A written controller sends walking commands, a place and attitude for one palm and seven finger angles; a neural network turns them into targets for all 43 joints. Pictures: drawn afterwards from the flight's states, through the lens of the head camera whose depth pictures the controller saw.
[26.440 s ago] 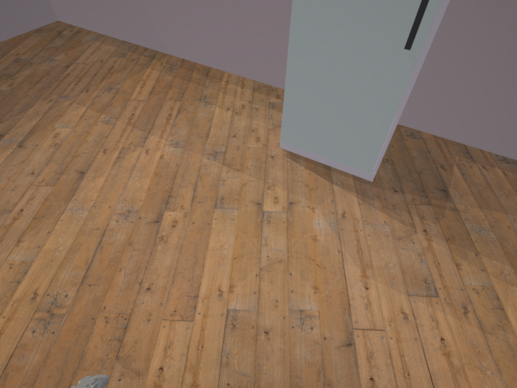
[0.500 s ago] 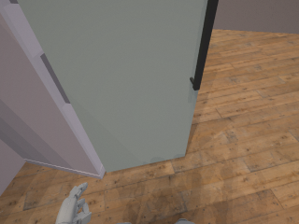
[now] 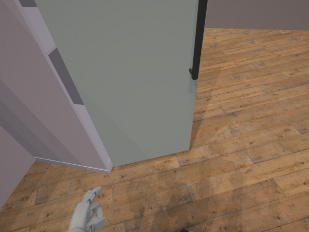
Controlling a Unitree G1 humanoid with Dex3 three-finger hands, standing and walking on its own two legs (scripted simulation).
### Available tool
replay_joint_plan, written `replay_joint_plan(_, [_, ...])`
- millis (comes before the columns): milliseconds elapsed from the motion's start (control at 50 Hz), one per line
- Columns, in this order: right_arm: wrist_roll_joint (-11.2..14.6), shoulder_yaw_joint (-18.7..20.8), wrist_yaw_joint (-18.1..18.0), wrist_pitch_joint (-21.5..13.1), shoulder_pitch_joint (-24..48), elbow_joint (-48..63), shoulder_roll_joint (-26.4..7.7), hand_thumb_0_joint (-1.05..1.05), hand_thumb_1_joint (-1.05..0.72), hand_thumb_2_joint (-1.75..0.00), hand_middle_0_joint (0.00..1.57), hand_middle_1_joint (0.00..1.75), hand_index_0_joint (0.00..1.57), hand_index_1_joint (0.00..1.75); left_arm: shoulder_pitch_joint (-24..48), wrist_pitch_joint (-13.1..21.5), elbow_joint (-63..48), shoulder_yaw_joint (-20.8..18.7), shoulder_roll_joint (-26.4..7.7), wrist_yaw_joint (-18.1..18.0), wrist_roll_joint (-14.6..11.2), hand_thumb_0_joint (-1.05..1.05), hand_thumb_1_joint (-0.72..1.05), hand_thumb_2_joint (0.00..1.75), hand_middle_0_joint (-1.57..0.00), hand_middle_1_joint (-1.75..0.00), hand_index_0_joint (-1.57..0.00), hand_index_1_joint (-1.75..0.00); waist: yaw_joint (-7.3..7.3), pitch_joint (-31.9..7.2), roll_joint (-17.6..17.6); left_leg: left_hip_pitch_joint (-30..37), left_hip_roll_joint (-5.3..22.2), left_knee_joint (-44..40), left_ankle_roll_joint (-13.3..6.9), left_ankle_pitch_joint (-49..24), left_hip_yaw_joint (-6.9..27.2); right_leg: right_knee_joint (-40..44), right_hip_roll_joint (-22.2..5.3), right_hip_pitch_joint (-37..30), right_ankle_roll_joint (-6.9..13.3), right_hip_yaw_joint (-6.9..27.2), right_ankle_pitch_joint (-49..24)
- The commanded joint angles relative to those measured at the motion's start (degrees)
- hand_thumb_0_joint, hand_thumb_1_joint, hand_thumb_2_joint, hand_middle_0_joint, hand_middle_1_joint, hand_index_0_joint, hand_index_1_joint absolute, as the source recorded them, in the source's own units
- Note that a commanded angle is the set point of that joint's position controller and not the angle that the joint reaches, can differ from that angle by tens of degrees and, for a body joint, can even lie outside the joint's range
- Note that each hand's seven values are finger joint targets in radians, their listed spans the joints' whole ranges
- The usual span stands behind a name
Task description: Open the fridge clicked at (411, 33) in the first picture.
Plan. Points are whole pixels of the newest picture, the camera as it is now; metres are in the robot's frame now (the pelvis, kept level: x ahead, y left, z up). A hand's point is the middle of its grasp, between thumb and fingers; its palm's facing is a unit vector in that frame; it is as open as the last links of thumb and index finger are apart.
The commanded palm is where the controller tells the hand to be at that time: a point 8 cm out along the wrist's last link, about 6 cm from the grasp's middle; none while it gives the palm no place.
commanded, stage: stop stepping back and stand still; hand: right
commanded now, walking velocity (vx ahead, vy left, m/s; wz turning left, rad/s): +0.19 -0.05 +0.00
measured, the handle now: (196, 32) +0.72 -0.15 +0.18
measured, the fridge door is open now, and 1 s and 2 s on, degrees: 65 65 65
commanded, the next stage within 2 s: let the arm hang, fingers relaxed in 0.86 s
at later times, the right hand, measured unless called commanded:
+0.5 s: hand out of the picture +0.13 -0.25 +0.18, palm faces +0.36 +0.82 -0.45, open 7.4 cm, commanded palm +0.08 -0.30 +0.18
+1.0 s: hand out of the picture +0.16 -0.29 +0.14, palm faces +0.33 +0.83 -0.45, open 7.4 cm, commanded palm none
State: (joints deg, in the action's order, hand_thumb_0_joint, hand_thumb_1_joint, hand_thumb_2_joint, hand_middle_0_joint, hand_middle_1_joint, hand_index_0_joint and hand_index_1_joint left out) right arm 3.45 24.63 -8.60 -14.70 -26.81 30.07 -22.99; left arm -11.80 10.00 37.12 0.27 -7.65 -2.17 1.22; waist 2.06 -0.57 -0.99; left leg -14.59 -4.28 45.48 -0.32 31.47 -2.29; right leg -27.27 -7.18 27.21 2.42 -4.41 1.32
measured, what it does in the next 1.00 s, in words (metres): steps on the spot: left foot, then right foot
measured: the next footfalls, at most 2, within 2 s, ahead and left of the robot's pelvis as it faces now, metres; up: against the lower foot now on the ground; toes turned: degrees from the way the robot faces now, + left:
left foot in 0.06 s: -0.07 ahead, +0.09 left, +0.00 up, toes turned +4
right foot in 0.22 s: +0.09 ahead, -0.08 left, +0.00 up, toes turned +1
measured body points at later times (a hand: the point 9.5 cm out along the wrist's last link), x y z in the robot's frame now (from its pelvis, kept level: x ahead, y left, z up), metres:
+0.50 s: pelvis -0.08 -0.01 +0.01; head -0.10 -0.03 +0.45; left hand +0.01 +0.25 -0.08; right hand +0.10 -0.29 +0.21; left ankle -0.11 +0.09 -0.73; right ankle +0.00 -0.10 -0.69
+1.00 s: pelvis -0.06 -0.04 +0.00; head -0.07 -0.04 +0.45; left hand +0.09 +0.18 -0.09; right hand +0.13 -0.33 +0.16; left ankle -0.11 +0.09 -0.73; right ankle -0.01 -0.15 -0.73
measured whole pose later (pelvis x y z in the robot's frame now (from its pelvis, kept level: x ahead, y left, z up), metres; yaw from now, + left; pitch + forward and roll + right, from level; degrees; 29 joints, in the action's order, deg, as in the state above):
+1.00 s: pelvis -0.06 -0.04 +0.00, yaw +3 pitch +1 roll +1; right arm 0.6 18.7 -6.4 -13.0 -26.0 16.8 -22.8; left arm -11.2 9.2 40.3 1.4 -10.6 -1.3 -0.4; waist 1.5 -1.9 -1.0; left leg -10.8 -0.2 29.2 0.6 18.4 -0.8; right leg -31.6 -2.3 20.1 0.8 -3.3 12.1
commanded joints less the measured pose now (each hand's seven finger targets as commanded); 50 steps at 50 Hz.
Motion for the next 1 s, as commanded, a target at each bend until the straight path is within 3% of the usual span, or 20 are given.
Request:
replay_joint_plan(0, [0.0, 5.1, -0.4, -2.9, 1.7, 10.7, -11.1, 0.00, -0.90, -0.90, 0.20, 0.30, 0.20, 0.30, 2.9, 1.5, -8.1, -3.8, -10.3, -0.8, 0.2, 0.00, 0.90, 0.90, -0.20, -0.30, -0.20, -0.30, -1.44, -6.8, -7.7, 4.3, 3.6, -29.6, -4.4, -2.5, 1.6, 6.3, -0.7, -9.0, -5.9, 1.8, 25.8])
replay_joint_plan(40, [-0.4, 10.0, -1.7, -3.7, 3.0, 12.6, -17.6, 0.00, -0.90, -0.90, 0.20, 0.30, 0.20, 0.30, 3.7, 0.5, -7.5, -2.6, -9.1, -1.2, 0.9, 0.00, 0.90, 0.90, -0.20, -0.30, -0.20, -0.30, -0.52, -5.3, 8.7, -8.9, 23.5, -37.7, -11.2, -14.4, 22.8, -21.2, 5.5, -9.2, -5.7, -0.3, 19.9])
replay_joint_plan(60, [-0.5, 9.0, -2.2, -3.4, 5.9, 12.4, -17.0, 0.00, -0.90, -0.90, 0.20, 0.30, 0.20, 0.30, 3.4, 0.5, -7.5, -1.5, -8.4, -1.6, 0.7, 0.00, 0.90, 0.90, -0.20, -0.30, -0.20, -0.30, -0.31, -7.4, 10.5, -3.0, 25.1, -32.2, -13.5, -22.4, 20.3, -27.4, 5.9, -3.1, -5.2, 2.4, 22.0])
replay_joint_plan(80, [-0.4, 6.5, -1.5, -1.7, 3.1, 6.6, -12.7, 0.00, -0.90, -0.90, 0.20, 0.30, 0.20, 0.30, 1.0, 0.4, -6.9, -1.9, -8.7, -2.1, -0.6, 0.00, 0.90, 0.90, -0.20, -0.30, -0.20, -0.30, -1.35, -7.4, 13.0, -1.5, 20.6, -28.7, -11.2, -19.0, 15.8, -27.1, 6.1, -2.2, -4.3, 4.8, 21.3])
replay_joint_plan(140, [-0.6, 5.0, -1.5, 0.0, 4.2, 4.9, -11.7, 0.00, -0.90, -0.90, 0.20, 0.30, 0.20, 0.30, 2.9, 0.0, -7.1, -2.1, -10.8, -3.5, -1.2, 0.00, 0.90, 0.90, -0.20, -0.30, -0.20, -0.30, -3.70, -1.2, 3.7, -7.1, 13.0, -23.6, -4.8, -12.3, 5.7, -7.2, 5.8, -12.3, -3.3, 2.7, 13.4])
replay_joint_plan(200, [-1.0, 5.1, -1.3, -1.0, 5.5, 6.4, -11.8, 0.00, -0.90, -0.90, 0.20, 0.30, 0.20, 0.30, 3.7, 1.4, -8.8, -2.7, -13.2, -4.2, -1.7, 0.00, 0.90, 0.90, -0.20, -0.30, -0.20, -0.30, -2.47, 0.0, -5.6, -4.0, 3.7, -17.5, -0.3, -10.1, 3.3, 8.4, -1.9, -11.8, 0.2, 15.7, 19.3])
replay_joint_plan(240, [-0.7, 7.0, -1.1, -1.8, 3.6, 10.1, -13.8, 0.00, -0.90, -0.90, 0.20, 0.30, 0.20, 0.30, 3.9, 1.8, -8.3, -2.3, -12.3, -4.3, -0.6, 0.00, 0.90, 0.90, -0.20, -0.30, -0.20, -0.30, -2.53, -1.2, -16.9, -0.4, -0.8, -8.7, -0.2, -1.0, -0.3, 24.6, -4.9, -6.9, -2.8, 25.4, 45.0])
replay_joint_plan(320, [-1.4, 5.0, -1.2, -0.8, -3.5, 11.3, -10.9, 0.00, -0.90, -0.90, 0.20, 0.30, 0.20, 0.30, 2.5, 1.4, -8.8, -2.8, -11.6, -3.0, 0.3, 0.00, 0.90, 0.90, -0.20, -0.30, -0.20, -0.30, -1.63, -4.0, -13.1, 14.1, -0.9, -18.4, -2.1, -3.7, -2.6, 18.3, -1.0, 0.2, -2.2, 12.6, 37.4])
replay_joint_plan(340, [-1.7, 5.9, -1.2, -0.4, -5.5, 11.2, -11.6, 0.00, -0.90, -0.90, 0.20, 0.30, 0.20, 0.30, 2.3, 1.0, -8.9, -2.9, -11.5, -2.7, 0.2, 0.00, 0.90, 0.90, -0.20, -0.30, -0.20, -0.30, -1.79, -5.0, -9.0, 15.4, 1.8, -23.8, -2.8, -4.7, 0.7, 10.7, 2.1, 0.6, -2.6, 9.0, 32.9])
replay_joint_plan(360, [-1.8, 5.8, -1.2, -0.2, -5.3, 11.4, -11.6, 0.00, -0.90, -0.90, 0.20, 0.30, 0.20, 0.30, 2.3, 0.0, -9.0, -2.8, -10.7, -2.5, 0.4, 0.00, 0.90, 0.90, -0.20, -0.30, -0.20, -0.30, -2.13, -4.6, -1.9, 13.2, 8.2, -27.9, -5.4, -3.2, 9.0, -1.8, 4.8, 2.2, -2.7, 5.5, 26.5])
replay_joint_plan(380, [-1.9, 7.9, -1.5, -0.5, -3.3, 11.8, -13.6, 0.00, -0.90, -0.90, 0.20, 0.30, 0.20, 0.30, 2.0, -0.8, -8.8, -3.3, -11.0, -2.3, 0.5, 0.00, 0.90, 0.90, -0.20, -0.30, -0.20, -0.30, -2.14, -3.3, 6.7, 7.0, 19.3, -34.6, -10.4, 3.1, 24.3, -17.2, 6.8, 4.3, -2.9, 3.1, 20.8])
replay_joint_plan(400, [-1.6, 8.5, -2.1, -0.8, 0.1, 11.9, -14.1, 0.00, -0.90, -0.90, 0.20, 0.30, 0.20, 0.30, 1.8, -0.8, -7.8, -3.7, -11.5, -2.2, 0.1, 0.00, 0.90, 0.90, -0.20, -0.30, -0.20, -0.30, -1.66, -1.3, 9.7, 4.2, 24.7, -36.6, -14.5, 3.9, 30.1, -27.2, 6.7, 8.6, -3.3, 4.3, 19.9])
replay_joint_plan(460, [-2.0, 5.4, -2.4, -0.9, 0.2, 0.7, -9.8, 0.00, -0.90, -0.90, 0.20, 0.30, 0.20, 0.30, -0.4, -0.6, -6.0, -3.3, -11.2, -2.3, -0.5, 0.00, 0.90, 0.90, -0.20, -0.30, -0.20, -0.30, -3.64, 2.0, 5.9, -1.3, 19.9, -32.1, -10.7, -1.2, 18.5, -24.0, 3.7, 4.5, -2.8, 5.4, 18.8])
replay_joint_plan(560, [-2.5, 3.4, -2.1, -1.4, 5.9, 1.9, -10.4, 0.00, -0.90, -0.90, 0.20, 0.30, 0.20, 0.30, 2.6, 0.7, -6.0, -2.8, -11.2, -4.0, -0.6, 0.00, 0.90, 0.90, -0.20, -0.30, -0.20, -0.30, -2.68, 3.6, 4.5, -8.2, 13.3, -26.3, -5.7, -0.4, 10.6, -1.9, 4.7, -14.0, -0.7, 0.8, 17.9])
replay_joint_plan(620, [-2.0, 4.4, -1.7, -2.2, 5.8, 7.5, -11.0, 0.00, -0.90, -0.90, 0.20, 0.30, 0.20, 0.30, 3.6, 1.1, -7.3, -3.0, -12.5, -3.9, -1.1, 0.00, 0.90, 0.90, -0.20, -0.30, -0.20, -0.30, -2.07, 0.8, -5.5, -7.1, 5.2, -15.0, -0.7, -9.6, 4.8, 6.1, -4.0, -15.4, 2.8, 14.5, 19.1])
replay_joint_plan(660, [-2.5, 5.4, -1.5, -2.8, 5.8, 9.3, -11.4, 0.00, -0.90, -0.90, 0.20, 0.30, 0.20, 0.30, 3.2, 1.6, -6.8, -2.2, -11.4, -3.8, -0.4, 0.00, 0.90, 0.90, -0.20, -0.30, -0.20, -0.30, -2.75, 2.2, -11.1, -1.2, 3.3, -9.6, 0.6, -7.9, 1.3, 15.5, -7.0, -6.4, 4.2, 21.1, 33.3])
replay_joint_plan(800, [-1.9, 5.7, -1.4, -2.6, -1.4, 6.4, -9.6, 0.00, -0.90, -0.90, 0.20, 0.30, 0.20, 0.30, 2.2, 2.0, -7.5, -2.1, -10.3, -2.1, -0.8, 0.00, 0.90, 0.90, -0.20, -0.30, -0.20, -0.30, -2.39, -3.9, -1.9, 4.7, 6.1, -22.3, -1.6, -20.2, 6.2, 3.9, 1.6, -9.8, -0.5, 6.2, 16.3])
replay_joint_plan(920, [-1.4, 3.9, -1.0, -1.3, 1.9, 4.7, -9.1, 0.00, -0.90, -0.90, 0.20, 0.30, 0.20, 0.30, 3.1, 0.4, -7.5, -1.9, -10.2, -2.5, -1.2, 0.00, 0.90, 0.90, -0.20, -0.30, -0.20, -0.30, -2.47, -5.8, -0.3, 2.3, 6.9, -22.2, -0.5, -29.4, 6.8, 0.7, 1.3, -16.2, -0.9, 4.6, 2.3])
replay_joint_plan(940, [-4.0, -20.4, 5.8, 6.3, 2.1, -35.9, 1.3, 0.00, -0.90, -0.90, 0.20, 0.30, 0.20, 0.30, 7.6, 3.9, 2.5, -4.7, -17.9, 2.1, -2.3, 0.00, 0.90, 0.90, -0.20, -0.30, -0.20, -0.30, -4.95, -4.3, -0.6, -2.9, 10.1, -13.7, -0.5, -37.6, 0.7, -6.1, -0.5, -14.7, -1.0, 5.4, -12.4])
replay_joint_plan(980, [-4.9, -19.0, 7.8, 14.1, 5.1, -39.4, 1.3, 0.00, -0.90, -0.90, 0.20, 0.30, 0.20, 0.30, 3.4, -3.6, 2.5, -5.1, -18.4, 2.3, -1.6, 0.00, 0.90, 0.90, -0.20, -0.30, -0.20, -0.30, -3.09, -6.4, 1.1, -1.3, 9.5, -12.6, -0.6, -30.6, 1.7, -4.7, -1.9, -12.7, 0.1, 6.0, -11.3])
